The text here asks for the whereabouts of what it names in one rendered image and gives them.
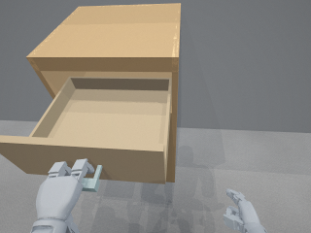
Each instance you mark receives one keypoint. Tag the robot left forearm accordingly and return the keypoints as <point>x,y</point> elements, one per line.
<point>49,225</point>

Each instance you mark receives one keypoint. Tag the left robot hand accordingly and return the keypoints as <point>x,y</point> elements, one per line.
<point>59,193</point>

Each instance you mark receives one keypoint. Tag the robot right forearm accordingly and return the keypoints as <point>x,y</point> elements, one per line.
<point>253,227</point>

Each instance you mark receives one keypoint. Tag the handle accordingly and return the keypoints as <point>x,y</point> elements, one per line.
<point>92,184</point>

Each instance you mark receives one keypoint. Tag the drawer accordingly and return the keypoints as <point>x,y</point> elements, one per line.
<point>121,123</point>

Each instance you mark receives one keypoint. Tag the cabinet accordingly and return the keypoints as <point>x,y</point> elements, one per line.
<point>115,41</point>

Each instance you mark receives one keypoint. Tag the right robot hand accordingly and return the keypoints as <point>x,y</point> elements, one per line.
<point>237,218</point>

